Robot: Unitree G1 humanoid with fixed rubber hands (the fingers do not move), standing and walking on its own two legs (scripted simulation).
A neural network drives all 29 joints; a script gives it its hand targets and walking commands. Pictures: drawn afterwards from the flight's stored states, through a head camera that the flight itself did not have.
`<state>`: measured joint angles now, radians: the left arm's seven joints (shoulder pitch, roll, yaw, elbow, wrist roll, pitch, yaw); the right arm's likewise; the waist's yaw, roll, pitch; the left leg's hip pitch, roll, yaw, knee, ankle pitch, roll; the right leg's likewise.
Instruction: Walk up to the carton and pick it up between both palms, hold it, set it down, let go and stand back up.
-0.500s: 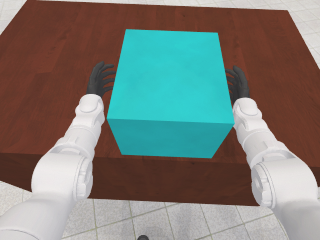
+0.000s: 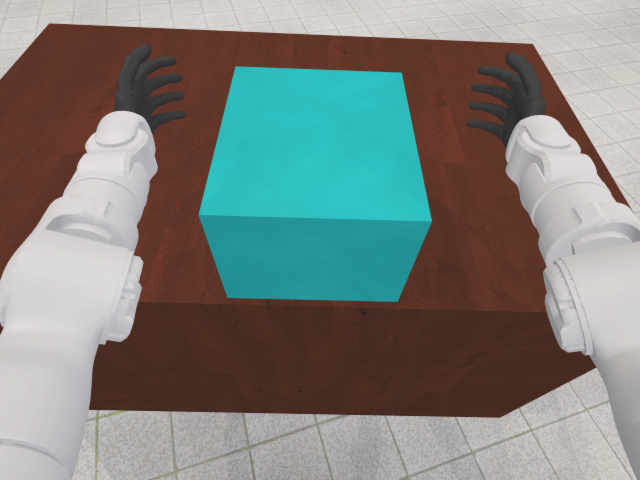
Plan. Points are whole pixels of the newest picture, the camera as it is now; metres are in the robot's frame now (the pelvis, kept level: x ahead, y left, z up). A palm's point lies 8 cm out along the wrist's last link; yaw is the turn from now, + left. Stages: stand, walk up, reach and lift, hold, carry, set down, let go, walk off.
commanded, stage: set down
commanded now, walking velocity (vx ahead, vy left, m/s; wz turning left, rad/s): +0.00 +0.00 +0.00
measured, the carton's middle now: (316, 183) +0.51 +0.03 +0.04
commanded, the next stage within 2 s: none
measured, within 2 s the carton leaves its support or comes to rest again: neither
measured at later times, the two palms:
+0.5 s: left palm (126, 153) +0.44 +0.24 +0.16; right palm (512, 170) +0.44 -0.20 +0.15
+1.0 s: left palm (116, 234) +0.37 +0.25 +0.10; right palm (511, 237) +0.37 -0.20 +0.11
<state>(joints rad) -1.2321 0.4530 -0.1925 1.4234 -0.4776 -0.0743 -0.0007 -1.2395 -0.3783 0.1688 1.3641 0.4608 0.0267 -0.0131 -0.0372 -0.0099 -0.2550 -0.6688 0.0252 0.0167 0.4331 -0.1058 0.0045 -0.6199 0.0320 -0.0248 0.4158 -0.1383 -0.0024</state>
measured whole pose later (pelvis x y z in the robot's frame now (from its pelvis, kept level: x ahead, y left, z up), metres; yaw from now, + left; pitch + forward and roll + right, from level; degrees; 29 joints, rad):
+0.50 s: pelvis +0.02 +0.01 +0.02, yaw +0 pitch +7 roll -1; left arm -0.82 0.40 0.04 0.89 -0.26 0.17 -0.04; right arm -0.81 -0.33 0.02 0.92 0.35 0.18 -0.07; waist -0.01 -0.01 -0.11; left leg -0.33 0.02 0.02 0.30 -0.11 0.01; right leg -0.23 0.03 -0.01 0.18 -0.08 -0.01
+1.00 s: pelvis +0.02 +0.00 +0.02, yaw +0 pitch +2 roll -1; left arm -0.39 0.36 0.09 0.53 -0.23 0.17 -0.04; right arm -0.42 -0.24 -0.04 0.56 0.28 0.16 -0.09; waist 0.00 -0.02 -0.06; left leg -0.21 0.02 0.02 0.30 -0.12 0.00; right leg -0.13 0.03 -0.01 0.22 -0.11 -0.02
